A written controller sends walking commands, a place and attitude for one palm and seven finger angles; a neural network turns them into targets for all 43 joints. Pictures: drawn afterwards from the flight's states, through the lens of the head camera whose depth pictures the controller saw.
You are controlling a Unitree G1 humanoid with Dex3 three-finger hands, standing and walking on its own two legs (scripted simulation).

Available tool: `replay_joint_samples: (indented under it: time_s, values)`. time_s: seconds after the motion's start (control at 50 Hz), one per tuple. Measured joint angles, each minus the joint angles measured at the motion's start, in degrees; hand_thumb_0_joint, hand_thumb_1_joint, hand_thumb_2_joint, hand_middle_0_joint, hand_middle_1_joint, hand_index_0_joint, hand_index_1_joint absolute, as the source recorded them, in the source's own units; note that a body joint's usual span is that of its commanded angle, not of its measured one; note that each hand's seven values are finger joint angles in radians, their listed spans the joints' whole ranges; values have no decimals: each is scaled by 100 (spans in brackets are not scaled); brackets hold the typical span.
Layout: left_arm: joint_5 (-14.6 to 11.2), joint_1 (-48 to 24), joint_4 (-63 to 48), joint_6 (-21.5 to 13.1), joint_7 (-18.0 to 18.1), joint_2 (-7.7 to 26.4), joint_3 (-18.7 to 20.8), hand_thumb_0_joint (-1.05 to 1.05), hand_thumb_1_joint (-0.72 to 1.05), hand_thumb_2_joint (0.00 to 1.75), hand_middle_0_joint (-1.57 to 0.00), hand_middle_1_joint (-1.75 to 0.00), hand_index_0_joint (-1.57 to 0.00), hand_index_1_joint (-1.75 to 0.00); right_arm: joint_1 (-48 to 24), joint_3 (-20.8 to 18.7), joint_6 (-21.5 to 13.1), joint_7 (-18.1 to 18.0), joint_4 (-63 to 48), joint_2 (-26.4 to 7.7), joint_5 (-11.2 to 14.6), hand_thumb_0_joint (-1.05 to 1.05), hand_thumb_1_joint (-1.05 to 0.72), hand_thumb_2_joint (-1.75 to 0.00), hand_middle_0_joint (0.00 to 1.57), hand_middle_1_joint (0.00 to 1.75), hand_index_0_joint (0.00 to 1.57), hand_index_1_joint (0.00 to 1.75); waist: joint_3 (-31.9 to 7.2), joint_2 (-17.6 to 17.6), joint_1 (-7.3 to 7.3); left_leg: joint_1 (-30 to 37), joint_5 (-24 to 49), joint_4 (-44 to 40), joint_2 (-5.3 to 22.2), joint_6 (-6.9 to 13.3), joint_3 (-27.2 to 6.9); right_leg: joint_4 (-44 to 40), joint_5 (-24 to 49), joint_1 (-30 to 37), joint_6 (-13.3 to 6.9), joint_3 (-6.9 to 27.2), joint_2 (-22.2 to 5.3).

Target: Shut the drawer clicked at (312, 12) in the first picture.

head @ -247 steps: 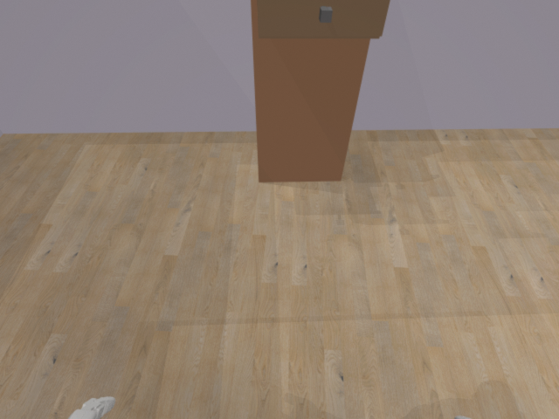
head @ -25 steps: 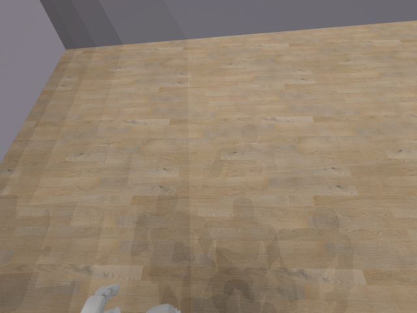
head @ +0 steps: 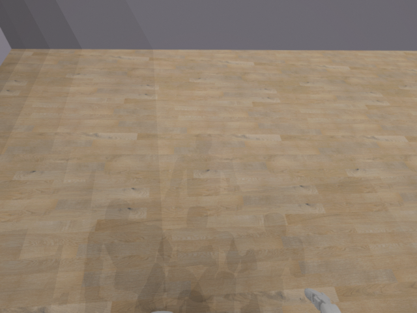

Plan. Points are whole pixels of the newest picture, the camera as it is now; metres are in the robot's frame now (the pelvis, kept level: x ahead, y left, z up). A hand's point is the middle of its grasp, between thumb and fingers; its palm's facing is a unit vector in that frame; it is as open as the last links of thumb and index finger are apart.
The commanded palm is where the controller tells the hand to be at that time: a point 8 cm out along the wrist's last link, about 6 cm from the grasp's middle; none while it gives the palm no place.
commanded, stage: walk to a spot facing it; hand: left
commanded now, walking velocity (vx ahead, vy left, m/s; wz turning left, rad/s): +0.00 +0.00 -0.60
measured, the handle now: out of the picture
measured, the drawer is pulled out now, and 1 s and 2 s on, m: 0.19 0.19 0.19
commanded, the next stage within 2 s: turn to face it in 0.42 s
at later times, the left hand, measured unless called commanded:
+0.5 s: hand (155, 264) +0.24 +0.15 -0.15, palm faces -0.32 -0.92 -0.21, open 7.4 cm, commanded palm none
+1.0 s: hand (156, 284) +0.20 +0.14 -0.17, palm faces -0.12 -0.98 -0.19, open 7.3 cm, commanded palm none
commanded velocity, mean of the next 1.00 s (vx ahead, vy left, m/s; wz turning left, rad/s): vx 0.00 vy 0.00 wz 0.01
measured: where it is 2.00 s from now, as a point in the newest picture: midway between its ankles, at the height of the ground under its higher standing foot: outside the picture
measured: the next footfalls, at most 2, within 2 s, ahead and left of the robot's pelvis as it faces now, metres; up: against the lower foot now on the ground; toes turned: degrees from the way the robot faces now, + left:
right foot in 0.56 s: +0.08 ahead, -0.13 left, +0.00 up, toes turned -28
left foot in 1.02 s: +0.14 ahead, +0.08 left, +0.00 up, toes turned +0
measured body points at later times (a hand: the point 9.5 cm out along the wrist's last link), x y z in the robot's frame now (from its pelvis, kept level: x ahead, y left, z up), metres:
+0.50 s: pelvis +0.06 +0.00 +0.01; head +0.10 -0.01 +0.45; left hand +0.25 +0.20 -0.13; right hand -0.05 -0.21 -0.14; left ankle +0.05 +0.09 -0.73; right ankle +0.04 -0.12 -0.69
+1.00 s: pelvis +0.07 -0.02 +0.00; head +0.09 -0.01 +0.45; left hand +0.20 +0.19 -0.15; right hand +0.06 -0.27 -0.15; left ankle +0.10 +0.08 -0.72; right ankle +0.05 -0.11 -0.73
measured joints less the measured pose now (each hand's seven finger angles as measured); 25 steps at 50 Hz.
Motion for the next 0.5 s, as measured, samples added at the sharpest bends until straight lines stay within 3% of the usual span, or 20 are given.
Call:
replay_joint_samples:
  time_s: [0.04, 0.08, 0.22, 0.36, 0.5]
  values:
    - [44, -80, 39, 83, -35, 47, 48, 0, 90, 90, -20, -29, -20, -30, 72, 61, 6, -17, -21, 84, -8, 1, -90, -90, 20, 30, 20, 30, 8, -25, -17, 195, -212, -44, 62, 185, 217, 1209, -106, -560, 54, -289, -114]
    - [80, -220, 7, 129, -85, 117, 101, 1, 91, 90, -20, -29, -20, -30, 205, 100, 19, -56, 15, 171, -2, 1, -90, -90, 20, 30, 20, 30, 9, -30, -77, 432, -202, -317, 99, 216, 371, 1905, 192, -1021, 127, -541, -278]
    - [89, -807, -390, 234, -46, 289, 260, 0, 91, 90, -20, -29, -20, -30, 733, -33, 39, -212, 311, 157, 58, -1, -94, -90, 20, 30, 20, 30, 35, 31, -279, 925, -130, -911, 161, 250, 832, 2627, 1082, -1937, 387, -608, -577]
    - [93, -1346, -625, 368, -30, 306, 267, 0, 91, 90, -20, -29, -19, -30, 1199, -82, 144, -191, 596, 109, 10, 0, -92, -90, 20, 30, 20, 30, 63, 47, -488, 1083, -389, -821, 259, 206, 1302, 2129, 1116, -1875, 505, -747, -736]
    - [88, -1822, -825, 369, -63, 97, 106, 0, 91, 90, -20, -29, -19, -30, 1394, -152, 240, -96, 726, 92, -47, 0, -91, -90, 20, 30, 20, 29, 237, 233, -757, 1092, -769, -375, 539, -4, 1821, 542, 568, -1235, 353, -1124, -745]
